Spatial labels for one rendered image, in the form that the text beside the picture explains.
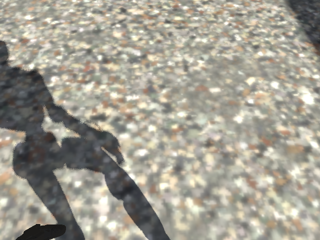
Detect robot left hand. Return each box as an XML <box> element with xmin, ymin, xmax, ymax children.
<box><xmin>16</xmin><ymin>224</ymin><xmax>66</xmax><ymax>240</ymax></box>

